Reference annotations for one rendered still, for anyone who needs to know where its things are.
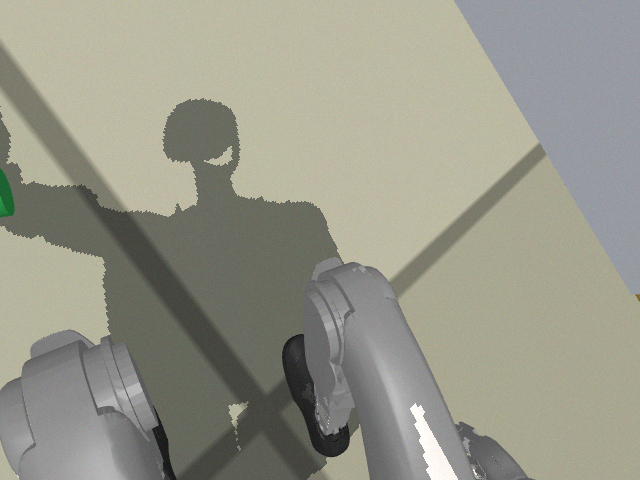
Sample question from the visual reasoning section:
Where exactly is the bottle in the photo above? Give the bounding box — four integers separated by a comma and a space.
0, 168, 14, 217

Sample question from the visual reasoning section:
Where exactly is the right robot foot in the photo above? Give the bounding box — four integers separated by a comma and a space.
282, 334, 350, 457

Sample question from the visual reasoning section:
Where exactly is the left robot foot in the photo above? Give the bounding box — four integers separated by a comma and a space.
152, 404, 177, 480

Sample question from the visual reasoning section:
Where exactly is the right robot hand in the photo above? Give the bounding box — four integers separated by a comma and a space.
455, 421, 528, 480

